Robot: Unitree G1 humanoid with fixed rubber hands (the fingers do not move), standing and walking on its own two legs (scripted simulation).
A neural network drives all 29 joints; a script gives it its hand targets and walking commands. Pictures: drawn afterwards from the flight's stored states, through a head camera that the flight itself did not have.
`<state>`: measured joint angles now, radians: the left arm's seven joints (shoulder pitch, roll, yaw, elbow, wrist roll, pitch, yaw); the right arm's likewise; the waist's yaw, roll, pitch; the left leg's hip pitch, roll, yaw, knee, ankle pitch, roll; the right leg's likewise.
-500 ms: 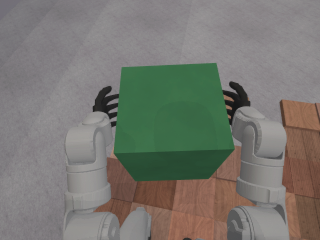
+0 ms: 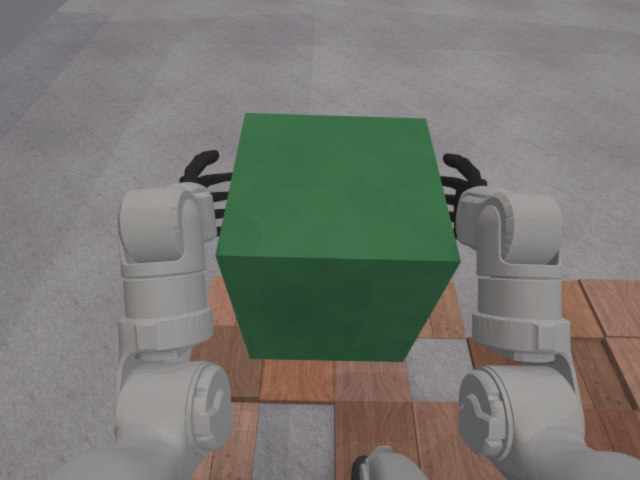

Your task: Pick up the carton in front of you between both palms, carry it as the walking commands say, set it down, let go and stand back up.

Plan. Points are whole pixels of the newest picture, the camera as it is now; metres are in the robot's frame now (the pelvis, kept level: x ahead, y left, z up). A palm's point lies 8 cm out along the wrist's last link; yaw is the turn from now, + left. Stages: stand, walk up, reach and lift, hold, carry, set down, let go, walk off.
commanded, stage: carry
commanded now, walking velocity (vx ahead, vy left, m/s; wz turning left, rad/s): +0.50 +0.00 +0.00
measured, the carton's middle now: (331, 248) +0.38 -0.02 +0.09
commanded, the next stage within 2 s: none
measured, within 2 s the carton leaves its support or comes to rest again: neither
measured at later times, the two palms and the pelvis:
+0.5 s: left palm (231, 126) +0.64 +0.12 +0.09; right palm (404, 117) +0.67 -0.18 +0.09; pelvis +0.30 -0.05 -0.02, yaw -1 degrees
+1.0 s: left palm (242, 36) +0.97 +0.12 +0.10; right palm (379, 33) +0.96 -0.18 +0.10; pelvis +0.61 -0.01 -0.02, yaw -1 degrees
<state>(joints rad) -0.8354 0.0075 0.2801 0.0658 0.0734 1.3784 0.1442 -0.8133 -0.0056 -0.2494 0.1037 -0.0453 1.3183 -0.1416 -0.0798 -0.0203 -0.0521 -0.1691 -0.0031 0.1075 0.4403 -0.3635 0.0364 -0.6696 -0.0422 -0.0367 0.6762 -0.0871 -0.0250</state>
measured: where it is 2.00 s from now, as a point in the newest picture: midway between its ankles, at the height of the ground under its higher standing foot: (310, 223)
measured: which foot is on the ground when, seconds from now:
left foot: down 0.00-0.10, up 0.12-0.60, down 0.62-1.00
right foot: up 0.00-0.08, down 0.10-0.62, up 0.64-1.00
